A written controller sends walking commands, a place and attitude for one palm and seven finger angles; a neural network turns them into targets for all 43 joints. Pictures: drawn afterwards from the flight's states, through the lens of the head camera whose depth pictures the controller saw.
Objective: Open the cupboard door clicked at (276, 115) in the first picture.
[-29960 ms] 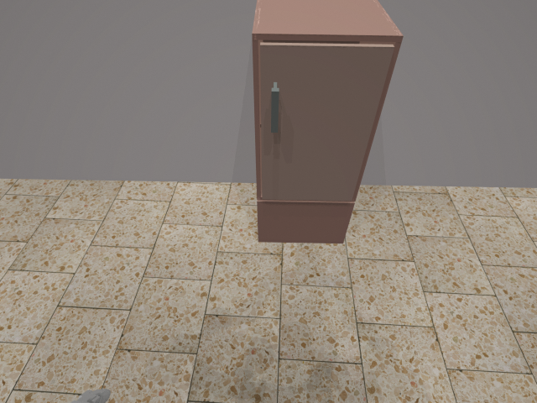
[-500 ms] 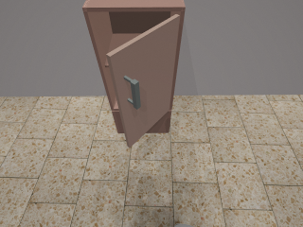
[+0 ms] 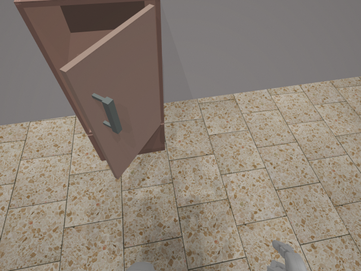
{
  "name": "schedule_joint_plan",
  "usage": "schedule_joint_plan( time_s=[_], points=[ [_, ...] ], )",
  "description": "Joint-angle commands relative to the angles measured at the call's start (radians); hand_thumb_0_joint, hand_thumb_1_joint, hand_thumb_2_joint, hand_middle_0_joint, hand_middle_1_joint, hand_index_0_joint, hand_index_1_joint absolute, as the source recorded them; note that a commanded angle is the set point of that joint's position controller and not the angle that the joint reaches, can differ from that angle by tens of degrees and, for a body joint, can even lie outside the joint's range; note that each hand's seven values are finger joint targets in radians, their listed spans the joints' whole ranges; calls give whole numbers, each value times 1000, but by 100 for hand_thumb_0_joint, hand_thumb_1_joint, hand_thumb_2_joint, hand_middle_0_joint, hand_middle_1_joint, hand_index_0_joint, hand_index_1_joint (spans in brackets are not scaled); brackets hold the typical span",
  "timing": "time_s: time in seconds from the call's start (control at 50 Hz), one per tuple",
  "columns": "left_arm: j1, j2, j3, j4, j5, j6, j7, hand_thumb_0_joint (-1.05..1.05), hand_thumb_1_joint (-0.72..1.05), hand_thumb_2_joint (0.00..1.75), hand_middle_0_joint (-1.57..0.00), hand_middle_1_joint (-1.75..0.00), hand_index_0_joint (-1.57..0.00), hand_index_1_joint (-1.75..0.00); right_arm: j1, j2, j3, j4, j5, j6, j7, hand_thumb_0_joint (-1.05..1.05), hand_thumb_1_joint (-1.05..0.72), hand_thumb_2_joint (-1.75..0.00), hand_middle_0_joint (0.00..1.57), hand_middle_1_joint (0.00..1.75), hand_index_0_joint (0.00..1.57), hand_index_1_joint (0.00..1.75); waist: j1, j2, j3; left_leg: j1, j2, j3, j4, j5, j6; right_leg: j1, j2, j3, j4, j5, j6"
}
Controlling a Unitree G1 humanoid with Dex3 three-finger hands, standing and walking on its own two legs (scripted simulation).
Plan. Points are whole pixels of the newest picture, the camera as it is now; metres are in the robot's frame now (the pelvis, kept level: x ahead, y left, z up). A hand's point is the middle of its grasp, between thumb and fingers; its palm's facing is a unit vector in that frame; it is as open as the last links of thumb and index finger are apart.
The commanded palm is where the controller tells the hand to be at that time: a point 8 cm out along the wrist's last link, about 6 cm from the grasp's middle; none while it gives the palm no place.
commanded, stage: walk to a spot facing it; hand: left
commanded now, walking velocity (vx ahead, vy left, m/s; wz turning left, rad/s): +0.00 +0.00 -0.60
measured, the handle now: (107, 113) +0.49 +0.27 -0.03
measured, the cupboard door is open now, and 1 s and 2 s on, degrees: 48 48 48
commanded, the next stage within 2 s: none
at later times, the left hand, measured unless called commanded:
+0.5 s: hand (131, 236) +0.20 +0.15 -0.16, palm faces -0.33 -0.90 -0.28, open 7.4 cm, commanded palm none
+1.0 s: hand (143, 214) +0.26 +0.13 -0.17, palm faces -0.53 -0.83 -0.18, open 7.4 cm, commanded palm none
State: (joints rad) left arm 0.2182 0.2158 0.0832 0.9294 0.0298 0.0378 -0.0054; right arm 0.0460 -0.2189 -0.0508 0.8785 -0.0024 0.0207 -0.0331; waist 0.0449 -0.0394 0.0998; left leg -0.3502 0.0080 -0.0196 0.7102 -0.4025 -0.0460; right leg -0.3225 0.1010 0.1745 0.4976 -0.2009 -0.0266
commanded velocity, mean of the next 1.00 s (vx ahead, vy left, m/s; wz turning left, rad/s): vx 0.03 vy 0.00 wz -0.60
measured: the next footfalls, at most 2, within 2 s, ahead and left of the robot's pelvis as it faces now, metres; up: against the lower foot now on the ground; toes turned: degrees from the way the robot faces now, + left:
left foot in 0.04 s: +0.03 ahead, +0.13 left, +0.00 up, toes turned -2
right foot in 0.44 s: +0.03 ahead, -0.13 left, +0.00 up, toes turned -21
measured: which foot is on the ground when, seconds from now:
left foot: up 0.00-0.02, down 0.04-0.44, up 0.46-0.82, down 0.84-1.00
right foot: down 0.00-0.04, up 0.06-0.42, down 0.44-0.84, up 0.86-1.00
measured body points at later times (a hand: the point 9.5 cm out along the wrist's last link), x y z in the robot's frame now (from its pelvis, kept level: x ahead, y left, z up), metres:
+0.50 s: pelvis +0.02 -0.02 -0.01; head +0.07 -0.05 +0.43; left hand +0.22 +0.20 -0.14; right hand -0.05 -0.27 -0.17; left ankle +0.00 +0.13 -0.69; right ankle +0.00 -0.12 -0.74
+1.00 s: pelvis +0.08 +0.00 +0.00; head +0.13 +0.01 +0.45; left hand +0.29 +0.17 -0.15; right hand +0.00 -0.24 -0.12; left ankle +0.13 +0.09 -0.74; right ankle -0.04 -0.09 -0.65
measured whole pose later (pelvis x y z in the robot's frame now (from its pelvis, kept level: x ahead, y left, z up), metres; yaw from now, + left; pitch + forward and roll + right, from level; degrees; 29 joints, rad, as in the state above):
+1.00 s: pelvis +0.08 +0.00 +0.00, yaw -37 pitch +2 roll -3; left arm 0.19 0.26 0.10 0.91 0.03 0.06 -0.03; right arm 0.21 -0.17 0.00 0.88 -0.04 -0.01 -0.03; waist 0.02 -0.04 0.06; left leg -0.25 0.09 0.10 0.50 -0.28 0.01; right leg -0.50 0.02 0.01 1.12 -0.44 0.05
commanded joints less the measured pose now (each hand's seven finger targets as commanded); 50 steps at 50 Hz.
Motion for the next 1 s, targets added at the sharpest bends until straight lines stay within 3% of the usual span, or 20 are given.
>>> schedule_joint_plan(
  time_s=[0.0, 0.02, 0.04, 0.06, 0.14, 0.3, 0.36, 0.38, 0.4, 0.42, 0.44, 0.48, 0.54, 0.72, 0.78, 0.82, 0.84, 0.86, 0.92, 0.98],
  points=[
    [-23, 133, 33, -99, -21, -10, 13, 0, 90, 90, -20, -30, -20, -30, 201, -183, -38, -17, -3, -40, -23, 0, -90, -90, 20, 30, 20, 30, -93, 113, -207, 394, 194, -195, -412, 146, 68, -175, -84, 133, 92, 45, -16],
    [-13, 99, 23, -120, -22, -12, 0, 0, 90, 90, -20, -30, -20, -30, 200, -269, -58, -38, -15, -38, -22, 0, -90, -90, 20, 30, 20, 30, -81, 367, -187, 395, 454, -426, -474, 271, 166, -299, -4, -52, 344, -393, 44],
    [-62, 147, 28, -125, -8, -8, -5, 0, 90, 90, -20, -30, -20, -30, 202, -267, -48, -44, -26, -30, -27, 0, -90, -90, 20, 30, 20, 30, -96, 243, -134, 280, 503, -425, -449, 381, 243, -295, -57, -64, 523, -411, 59],
    [-47, 147, 36, -124, -2, -5, -13, 0, 90, 90, -20, -30, -20, -30, 157, -222, -34, -57, -33, -31, -30, 0, -90, -90, 20, 30, 20, 30, -57, 146, -100, 229, 451, -327, -433, 487, 248, -289, -74, -73, 623, -341, 71],
    [-12, 103, 26, -90, -8, 3, -27, 0, 90, 90, -20, -30, -20, -30, 146, -153, -10, -65, -30, -36, -29, 0, -90, -90, 20, 30, 20, 30, -28, 225, -124, 307, 270, -5, -317, 827, 154, -293, -95, -150, 684, -234, 90],
    [-128, 80, 3, -118, -10, 2, -38, 0, 90, 90, -20, -30, -20, -30, 267, -194, -30, -10, -31, -26, -12, 0, -90, -90, 20, 30, 20, 30, -90, 262, -98, 297, 309, 85, -283, 741, 149, -124, -110, -269, 298, -220, 58],
    [-63, 101, 7, -101, -11, -5, -35, 0, 90, 90, -20, -30, -20, -30, 242, -207, -35, -10, -27, -24, -8, 0, -90, -90, 20, 30, 20, 30, -43, 238, -116, 241, 316, 113, -192, 688, 110, 37, -103, -271, 100, -110, 23],
    [16, 133, 16, -77, -8, -13, -32, 0, 90, 90, -20, -30, -20, -30, 229, -207, -37, -19, -18, -25, -4, 0, -90, -90, 20, 30, 20, 30, 1, 158, -153, 160, 284, 150, -64, 622, 70, 200, -111, -258, -31, 43, 6],
    [115, 247, 39, -55, 4, -25, -14, 0, 90, 90, -20, -30, -20, -30, 226, -147, -27, -41, -2, -23, 4, 0, -90, -90, 20, 30, 20, 30, 46, -137, -227, -58, 179, 243, 177, 285, 4, 419, -327, 28, -111, 334, -75],
    [173, 331, 59, -37, -8, -27, 3, 0, 90, 90, -20, -30, -20, -30, 162, -107, -11, -89, -3, -15, 5, 0, -90, -90, 20, 30, 20, 30, 75, -313, -227, -229, 55, 175, 421, -270, -28, 425, -517, 289, -114, 715, -192],
    [165, 316, 52, -34, -16, -24, 16, 0, 90, 90, -20, -30, -20, -30, 162, -130, -12, -74, -3, -1, -4, 0, -90, -90, 20, 30, 20, 30, 67, -235, -211, -257, 87, 26, 492, -258, -13, 389, -509, 247, -117, 578, -235],
    [22, 242, 41, -80, -12, -14, 24, 0, 90, 90, -20, -30, -20, -30, 138, -120, -21, -50, -4, 7, 4, 0, -90, -90, 20, 30, 20, 30, 13, -194, -114, -266, 112, 17, 501, -114, -20, 221, -392, 200, -163, 230, -195],
    [-40, 202, 27, -104, -9, -25, 25, 0, 90, 90, -20, -30, -20, -30, 169, -100, -21, -23, -10, 10, 14, 0, -90, -90, 20, 30, 20, 30, -36, -108, -136, -185, 91, 29, 419, -4, -34, 155, -320, 94, -145, 285, -160],
    [-2, 219, 40, -93, 0, -22, 18, 0, 90, 90, -20, -30, -20, -30, 135, -79, -23, -50, 4, -12, 4, 0, -90, -90, 20, 30, 20, 30, -27, -123, -156, -60, 18, 36, 47, -12, -26, 147, -295, 212, -83, 355, -166],
    [-64, 194, 37, -109, -12, -14, 15, 0, 90, 90, -20, -30, -20, -30, 242, -102, -25, -18, 4, -27, -5, 0, -90, -90, 20, 30, 20, 30, -93, -97, -161, 203, 23, 38, -232, 183, -13, -37, -222, 181, -12, 222, -76],
    [-12, 89, 16, -136, -27, -9, 3, 0, 90, 90, -20, -30, -20, -30, 300, -264, -53, -26, -18, -40, -11, 0, -90, -90, 20, 30, 20, 30, -93, 388, -192, 336, 453, -415, -453, 236, 149, -267, -9, -85, 362, -405, 44],
    [-62, 133, 23, -140, -15, -8, -2, 0, 90, 90, -20, -30, -20, -30, 308, -270, -47, -30, -29, -35, -16, 0, -90, -90, 20, 30, 20, 30, -111, 276, -156, 234, 513, -441, -463, 277, 228, -259, -59, -80, 548, -436, 48],
    [-58, 133, 30, -141, -6, -8, -11, 0, 90, 90, -20, -30, -20, -30, 253, -234, -37, -49, -35, -38, -18, 0, -90, -90, 20, 30, 20, 30, -76, 182, -114, 179, 470, -362, -461, 318, 233, -264, -92, -86, 636, -374, 59],
    [-19, 99, 32, -99, -4, -1, -28, 0, 90, 90, -20, -30, -20, -30, 174, -162, -11, -71, -34, -43, -22, 0, -90, -90, 20, 30, 20, 30, -30, 216, -104, 196, 323, -74, -389, 529, 152, -266, -125, -141, 697, -242, 80],
    [-45, 72, 18, -106, -4, 2, -42, 0, 90, 90, -20, -30, -20, -30, 255, -155, -15, -41, -31, -49, -15, 0, -90, -90, 20, 30, 20, 30, -59, 232, -132, 281, 285, 11, -404, 414, 131, -277, -127, -197, 606, -177, 82]
  ],
)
